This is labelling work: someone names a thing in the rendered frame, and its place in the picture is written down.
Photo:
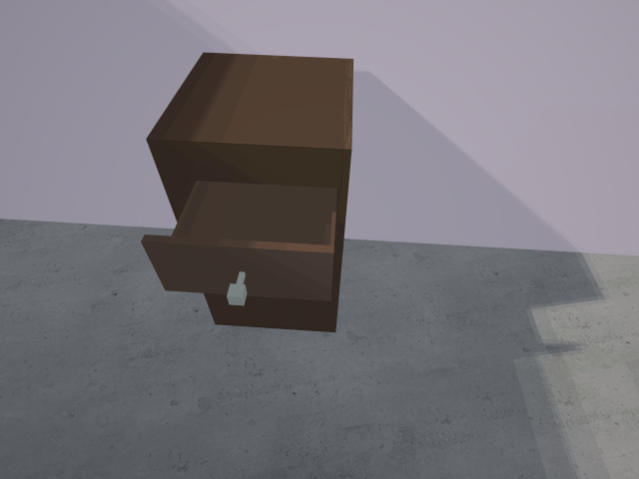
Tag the handle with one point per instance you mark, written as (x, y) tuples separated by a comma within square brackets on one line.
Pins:
[(237, 293)]

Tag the cabinet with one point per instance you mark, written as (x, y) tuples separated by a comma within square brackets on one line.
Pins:
[(267, 120)]

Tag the drawer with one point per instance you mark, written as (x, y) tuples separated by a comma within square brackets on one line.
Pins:
[(281, 237)]

